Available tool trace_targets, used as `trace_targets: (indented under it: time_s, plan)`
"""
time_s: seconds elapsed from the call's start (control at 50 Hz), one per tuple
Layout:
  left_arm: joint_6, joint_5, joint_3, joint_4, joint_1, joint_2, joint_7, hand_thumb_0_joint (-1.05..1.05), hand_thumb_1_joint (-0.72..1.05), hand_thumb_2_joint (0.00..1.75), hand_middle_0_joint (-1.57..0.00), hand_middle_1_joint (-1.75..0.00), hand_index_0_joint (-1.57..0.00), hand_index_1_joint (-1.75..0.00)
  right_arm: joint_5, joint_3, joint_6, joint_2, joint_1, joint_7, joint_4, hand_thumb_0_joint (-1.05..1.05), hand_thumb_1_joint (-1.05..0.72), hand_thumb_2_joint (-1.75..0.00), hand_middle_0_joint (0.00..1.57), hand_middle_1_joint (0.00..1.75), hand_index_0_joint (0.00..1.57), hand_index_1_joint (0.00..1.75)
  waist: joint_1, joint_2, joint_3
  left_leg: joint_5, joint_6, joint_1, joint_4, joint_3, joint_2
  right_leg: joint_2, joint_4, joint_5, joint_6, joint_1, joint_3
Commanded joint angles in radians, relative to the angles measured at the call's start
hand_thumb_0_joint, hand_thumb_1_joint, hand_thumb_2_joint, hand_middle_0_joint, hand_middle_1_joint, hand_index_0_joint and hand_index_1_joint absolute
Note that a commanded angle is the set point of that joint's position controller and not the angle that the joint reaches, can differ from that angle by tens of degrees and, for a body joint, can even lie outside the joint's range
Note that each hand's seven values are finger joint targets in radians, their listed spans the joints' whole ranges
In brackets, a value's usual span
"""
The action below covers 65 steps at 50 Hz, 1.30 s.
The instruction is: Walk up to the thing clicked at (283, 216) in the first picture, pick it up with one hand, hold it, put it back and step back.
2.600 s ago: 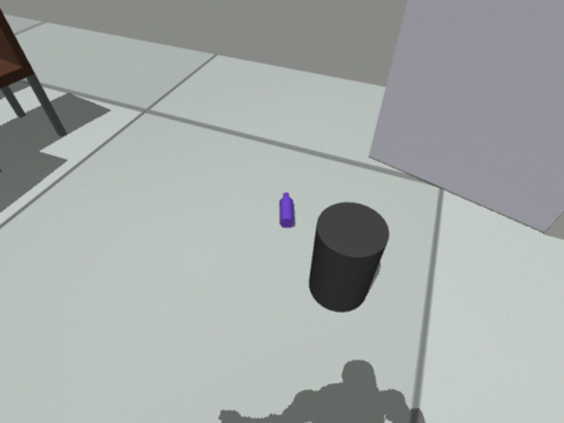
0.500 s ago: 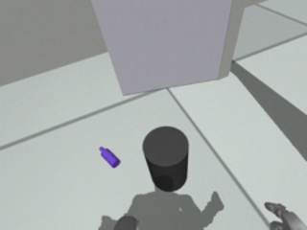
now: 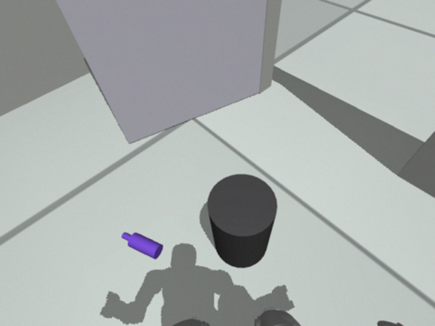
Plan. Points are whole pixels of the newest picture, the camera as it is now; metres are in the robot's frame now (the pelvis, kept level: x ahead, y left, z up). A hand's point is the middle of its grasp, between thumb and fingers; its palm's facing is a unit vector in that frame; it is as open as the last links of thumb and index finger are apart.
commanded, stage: walk up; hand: left
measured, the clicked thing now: (140, 243) +0.56 +0.36 -0.70
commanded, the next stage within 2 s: none
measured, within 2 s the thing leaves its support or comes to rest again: neither
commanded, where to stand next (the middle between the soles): +0.07 +0.36 m, yaw -40 degrees
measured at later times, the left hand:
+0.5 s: hand out of the picture +0.15 +0.57 -0.13, palm faces -0.21 -0.78 -0.59, open 7.4 cm
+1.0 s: hand out of the picture +0.20 +0.69 -0.14, palm faces -0.43 -0.76 -0.48, open 7.4 cm
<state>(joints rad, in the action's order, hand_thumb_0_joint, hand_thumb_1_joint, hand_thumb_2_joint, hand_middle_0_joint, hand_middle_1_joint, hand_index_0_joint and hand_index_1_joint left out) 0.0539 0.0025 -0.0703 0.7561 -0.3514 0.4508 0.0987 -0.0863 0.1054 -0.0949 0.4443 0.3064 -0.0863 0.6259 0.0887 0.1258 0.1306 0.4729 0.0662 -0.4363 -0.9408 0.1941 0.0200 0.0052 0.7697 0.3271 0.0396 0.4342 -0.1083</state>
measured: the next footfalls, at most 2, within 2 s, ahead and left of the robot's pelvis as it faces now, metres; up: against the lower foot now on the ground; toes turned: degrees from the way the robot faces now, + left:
left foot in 0.30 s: +0.06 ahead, +0.36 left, +0.00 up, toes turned -8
right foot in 0.64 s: +0.03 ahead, +0.22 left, +0.00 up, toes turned -22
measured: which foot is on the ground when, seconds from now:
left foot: up 0.00-0.28, down 0.30-0.64, up 0.66-0.90, down 0.92-1.00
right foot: down 0.00-0.32, up 0.34-0.62, down 0.64-0.94, up 0.96-1.00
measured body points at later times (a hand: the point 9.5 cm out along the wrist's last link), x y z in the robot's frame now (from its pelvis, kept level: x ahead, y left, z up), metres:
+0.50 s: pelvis +0.00 +0.27 -0.01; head +0.06 +0.25 +0.44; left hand +0.16 +0.61 -0.09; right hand +0.02 -0.05 -0.11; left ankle +0.02 +0.37 -0.70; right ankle +0.00 +0.14 -0.62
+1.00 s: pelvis -0.01 +0.47 -0.01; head -0.02 +0.47 +0.44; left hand +0.22 +0.73 -0.11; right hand -0.11 +0.14 -0.11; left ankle +0.04 +0.60 -0.70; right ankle -0.01 +0.28 -0.66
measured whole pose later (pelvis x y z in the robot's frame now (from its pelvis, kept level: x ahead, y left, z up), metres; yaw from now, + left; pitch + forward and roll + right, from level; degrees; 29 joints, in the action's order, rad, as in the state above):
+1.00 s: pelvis -0.01 +0.47 -0.01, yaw -29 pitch -4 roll +1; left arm -0.04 0.07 -0.08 0.80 -0.27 0.42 0.02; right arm -0.03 0.07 0.01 0.43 0.30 -0.01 0.80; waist 0.00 -0.01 0.07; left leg 0.53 -0.03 -0.33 -0.93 0.05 0.05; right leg 0.06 1.13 0.49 0.04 0.60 0.23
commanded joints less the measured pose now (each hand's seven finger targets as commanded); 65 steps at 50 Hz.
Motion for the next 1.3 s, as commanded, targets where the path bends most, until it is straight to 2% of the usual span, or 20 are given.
trace_targets:
  time_s: [0.0, 0.1, 0.22, 0.28, 0.32, 0.34, 0.36, 0.4, 0.52, 0.58, 0.6, 0.62, 0.66, 0.8, 0.88, 0.9, 0.92, 0.96, 1.02, 1.28]
  plan:
    - [0.006, 0.011, -0.131, -0.101, -0.102, 0.365, 0.065, 0.0, 0.9, 0.9, -0.2, -0.3, -0.2, -0.3, 0.009, 0.082, 0.005, 0.219, -0.041, 0.032, -0.194, 0.0, -0.9, -0.9, 0.2, 0.3, 0.2, 0.3, -0.087, -0.286, -0.153, 0.167, -0.189, -0.469, -0.665, -0.431, 0.076, -0.608, -0.393, -0.116, 0.416, -0.284, 0.914]
    - [0.023, 0.021, -0.109, -0.125, 0.037, 0.318, 0.064, 0.0, 0.9, 0.9, -0.2, -0.3, -0.2, -0.3, 0.021, 0.079, 0.001, 0.199, -0.046, -0.002, -0.12, 0.0, -0.9, -0.9, 0.2, 0.3, 0.2, 0.3, -0.01, -0.163, -0.072, -0.104, -0.082, -0.162, -0.48, -0.334, 0.08, -0.253, -0.275, 0.007, 0.183, 0.121, 0.386]
    - [0.026, 0.062, -0.149, -0.093, -0.047, 0.412, 0.039, 0.0, 0.9, 0.9, -0.2, -0.3, -0.2, -0.3, 0.026, 0.08, 0.003, 0.179, -0.113, -0.017, -0.153, 0.0, -0.9, -0.9, 0.2, 0.3, 0.2, 0.3, -0.083, -0.338, -0.12, 0.051, -0.051, -0.084, -0.086, -0.22, 0.086, -0.2, -0.197, 0.035, 0.147, 0.066, 0.394]
    - [0.02, 0.042, -0.111, -0.101, 0.033, 0.314, 0.045, 0.0, 0.9, 0.9, -0.2, -0.3, -0.2, -0.3, 0.009, 0.111, 0.026, 0.203, 0.129, 0.003, -0.062, 0.0, -0.9, -0.9, 0.2, 0.3, 0.2, 0.3, 0.062, -0.159, -0.213, -0.006, -0.047, 0.25, 0.277, -0.164, 0.012, -0.108, 0.174, -0.267, 0.047, 0.194, 0.244]
    - [0.016, 0.022, -0.062, -0.126, 0.016, 0.167, 0.075, 0.0, 0.9, 0.9, -0.2, -0.3, -0.2, -0.3, 0.008, 0.131, 0.047, 0.34, 0.07, 0.032, -0.091, 0.0, -0.9, -0.9, 0.2, 0.3, 0.2, 0.3, 0.037, 0.326, -0.146, -0.581, 0.02, 0.267, 0.446, -0.634, 0.336, 0.126, 0.585, 0.348, -0.026, 0.537, 0.14]
    - [0.02, 0.027, -0.056, -0.109, 0.023, 0.203, 0.095, 0.0, 0.9, 0.9, -0.2, -0.3, -0.2, -0.3, 0.03, 0.131, 0.044, 0.396, -0.027, 0.041, -0.102, 0.0, -0.9, -0.9, 0.2, 0.3, 0.2, 0.3, 0.021, 0.349, -0.186, -0.462, 0.176, 0.18, 0.515, -0.828, 0.436, 0.046, 0.645, 0.342, 0.0, 0.465, 0.179]
    - [0.024, 0.021, -0.061, -0.095, 0.073, 0.268, 0.088, 0.0, 0.9, 0.9, -0.2, -0.3, -0.2, -0.3, 0.039, 0.121, 0.039, 0.337, -0.086, 0.043, -0.132, 0.0, -0.9, -0.9, 0.2, 0.3, 0.2, 0.3, 0.017, 0.236, -0.131, -0.38, 0.223, 0.054, 0.524, -0.796, 0.417, 0.004, 0.661, 0.296, -0.001, 0.396, 0.163]
    - [0.017, -0.023, -0.084, -0.006, -0.023, 0.257, 0.065, 0.0, 0.9, 0.9, -0.2, -0.3, -0.2, -0.3, 0.013, 0.081, 0.036, 0.21, -0.165, 0.055, -0.144, 0.0, -0.9, -0.9, 0.2, 0.3, 0.2, 0.3, -0.022, 0.13, -0.045, -0.555, 0.163, 0.076, 0.355, -0.429, 0.249, 0.008, 0.661, 0.183, -0.013, 0.365, 0.152]
    - [0.017, -0.039, -0.057, 0.003, -0.1, 0.184, 0.046, 0.0, 0.9, 0.9, -0.2, -0.3, -0.2, -0.3, 0.005, 0.061, 0.021, 0.175, -0.094, 0.051, -0.133, 0.0, -0.9, -0.9, 0.2, 0.3, 0.2, 0.3, -0.026, 0.143, -0.137, -0.798, 0.112, 0.246, 0.253, -0.328, 0.243, -0.023, 0.205, 0.124, -0.011, 0.161, 0.048]
    - [0.024, -0.013, -0.072, 0.032, -0.245, 0.188, 0.047, 0.0, 0.9, 0.9, -0.2, -0.3, -0.2, -0.3, 0.038, 0.054, 0.012, 0.152, -0.146, 0.046, -0.136, 0.0, -0.9, -0.9, 0.2, 0.3, 0.2, 0.3, -0.149, -0.011, -0.212, -0.735, 0.027, 0.079, 0.065, -0.248, 0.198, -0.013, -0.16, -0.127, 0.038, -0.223, 0.089]
    - [0.025, -0.001, -0.088, 0.028, -0.266, 0.223, 0.05, 0.0, 0.9, 0.9, -0.2, -0.3, -0.2, -0.3, 0.057, 0.045, 0.017, 0.127, -0.127, 0.046, -0.13, 0.0, -0.9, -0.9, 0.2, 0.3, 0.2, 0.3, -0.181, -0.11, -0.236, -0.627, -0.034, -0.01, -0.057, -0.216, 0.147, -0.023, -0.238, -0.181, 0.054, -0.366, 0.159]
    - [0.027, 0.014, -0.102, -0.001, -0.237, 0.267, 0.05, 0.0, 0.9, 0.9, -0.2, -0.3, -0.2, -0.3, 0.068, 0.032, 0.02, 0.083, -0.081, 0.045, -0.115, 0.0, -0.9, -0.9, 0.2, 0.3, 0.2, 0.3, -0.174, -0.308, -0.25, -0.017, -0.096, -0.257, -0.237, -0.2, 0.041, -0.202, -0.232, -0.318, 0.143, -0.52, 0.458]
    - [0.024, 0.024, -0.099, -0.081, -0.073, 0.3, 0.055, 0.0, 0.9, 0.9, -0.2, -0.3, -0.2, -0.3, 0.05, 0.062, -0.005, 0.16, -0.03, 0.07, -0.107, 0.0, -0.9, -0.9, 0.2, 0.3, 0.2, 0.3, -0.105, -0.267, -0.267, 0.201, -0.133, -0.316, -0.475, -0.328, 0.075, -0.5, -0.26, -0.294, 0.352, -0.365, 0.823]
    - [0.003, 0.056, -0.072, -0.099, 0.123, 0.241, -0.008, 0.0, 0.9, 0.9, -0.2, -0.3, -0.2, -0.3, 0.082, 0.048, 0.029, 0.165, -0.022, 0.042, 0.035, 0.0, -0.9, -0.9, 0.2, 0.3, 0.2, 0.3, -0.062, -0.345, -0.099, 0.024, -0.068, 0.004, -0.12, -0.163, 0.023, -0.098, -0.261, 0.373, 0.14, 0.106, 0.396]
    - [-0.054, 0.06, -0.082, -0.084, 0.146, 0.228, -0.058, 0.0, 0.9, 0.9, -0.2, -0.3, -0.2, -0.3, 0.078, 0.054, 0.093, 0.177, 0.169, 0.082, 0.152, 0.0, -0.9, -0.9, 0.2, 0.3, 0.2, 0.3, -0.004, -0.282, -0.126, -0.008, -0.092, 0.31, 0.313, -0.094, -0.045, -0.018, -0.015, 0.377, 0.103, 0.222, 0.326]
    - [-0.067, 0.057, -0.068, -0.101, 0.152, 0.143, -0.06, 0.0, 0.9, 0.9, -0.2, -0.3, -0.2, -0.3, 0.058, 0.071, 0.111, 0.248, 0.279, 0.1, 0.184, 0.0, -0.9, -0.9, 0.2, 0.3, 0.2, 0.3, 0.044, -0.056, -0.095, 0.13, -0.082, 0.343, 0.449, -0.332, 0.07, 0.09, 0.268, 0.331, 0.06, 0.354, 0.335]
    - [-0.064, 0.061, -0.053, -0.125, 0.156, 0.099, -0.072, 0.0, 0.9, 0.9, -0.2, -0.3, -0.2, -0.3, 0.042, 0.087, 0.131, 0.355, 0.249, 0.118, 0.17, 0.0, -0.9, -0.9, 0.2, 0.3, 0.2, 0.3, 0.017, 0.054, -0.032, 0.485, 0.0, 0.268, 0.633, -0.846, 0.373, 0.169, 0.477, 0.266, 0.014, 0.54, 0.341]
    - [-0.052, 0.074, -0.072, -0.081, 0.207, 0.245, -0.083, 0.0, 0.9, 0.9, -0.2, -0.3, -0.2, -0.3, 0.059, 0.092, 0.156, 0.44, -0.058, 0.138, 0.122, 0.0, -0.9, -0.9, 0.2, 0.3, 0.2, 0.3, -0.055, -0.039, 0.148, 0.656, 0.176, 0.015, 0.839, -1.103, 0.572, 0.007, 0.519, 0.167, -0.02, 0.512, 0.397]
    - [-0.069, 0.035, -0.113, 0.039, 0.051, 0.236, -0.13, 0.0, 0.9, 0.9, -0.2, -0.3, -0.2, -0.3, 0.059, 0.052, 0.196, 0.306, -0.065, 0.153, 0.151, 0.0, -0.9, -0.9, 0.2, 0.3, 0.2, 0.3, -0.135, -0.099, 0.127, 0.196, 0.022, 0.097, 0.643, -0.552, 0.319, 0.017, 0.476, -0.045, -0.04, 0.381, 0.368]
    - [-0.073, 0.02, -0.069, 0.023, 0.192, 0.172, -0.188, 0.0, 0.9, 0.9, -0.2, -0.3, -0.2, -0.3, 0.059, 0.047, 0.206, 0.293, 0.119, 0.116, 0.209, 0.0, -0.9, -0.9, 0.2, 0.3, 0.2, 0.3, -0.019, 0.098, 0.018, -0.053, 0.098, 0.413, 0.656, -0.269, 0.32, -0.055, 0.139, -0.051, -0.055, 0.263, 0.214]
